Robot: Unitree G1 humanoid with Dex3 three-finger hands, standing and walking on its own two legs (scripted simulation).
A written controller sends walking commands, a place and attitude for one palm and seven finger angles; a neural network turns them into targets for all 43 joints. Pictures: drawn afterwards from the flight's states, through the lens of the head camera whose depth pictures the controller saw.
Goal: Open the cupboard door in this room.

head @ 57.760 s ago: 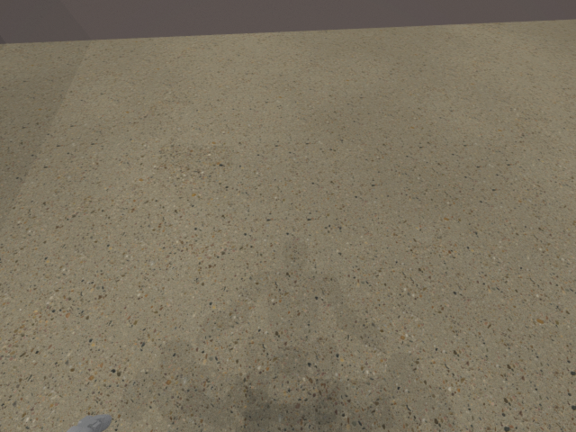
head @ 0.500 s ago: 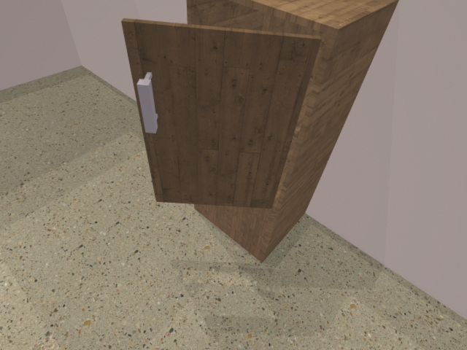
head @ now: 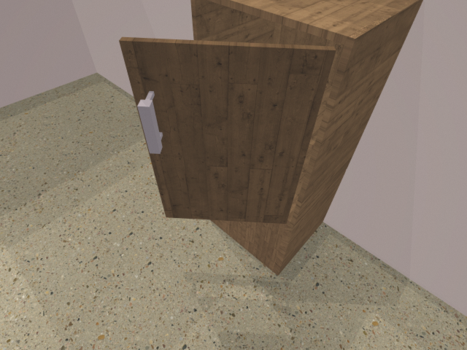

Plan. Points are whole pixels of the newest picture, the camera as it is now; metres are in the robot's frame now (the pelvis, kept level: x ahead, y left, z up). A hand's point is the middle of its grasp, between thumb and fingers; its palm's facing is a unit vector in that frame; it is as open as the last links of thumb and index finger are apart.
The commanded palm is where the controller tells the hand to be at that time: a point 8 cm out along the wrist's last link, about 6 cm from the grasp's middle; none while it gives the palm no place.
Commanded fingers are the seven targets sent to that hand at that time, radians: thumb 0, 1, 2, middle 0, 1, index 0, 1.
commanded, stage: come to a stop and stand still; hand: left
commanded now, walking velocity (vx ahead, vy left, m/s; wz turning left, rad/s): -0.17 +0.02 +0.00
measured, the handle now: (153, 122) +0.56 +0.21 +0.09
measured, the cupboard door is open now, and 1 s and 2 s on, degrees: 40 40 40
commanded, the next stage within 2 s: look again from close up in 0.90 s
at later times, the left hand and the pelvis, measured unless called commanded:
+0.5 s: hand out of the picture +0.02 +0.21 -0.18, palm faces +0.03 -0.98 -0.21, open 7.4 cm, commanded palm none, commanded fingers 0.00 0.90 0.90 -0.20 -0.30 -0.20 -0.30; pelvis +0.02 +0.03 +0.00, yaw -1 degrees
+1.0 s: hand out of the picture +0.05 +0.24 -0.17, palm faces -0.04 -0.97 -0.22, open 7.4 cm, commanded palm none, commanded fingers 0.00 0.90 0.90 -0.20 -0.30 -0.20 -0.30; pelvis +0.02 +0.05 +0.00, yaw -2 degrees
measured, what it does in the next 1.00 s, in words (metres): steps on the spot: left foot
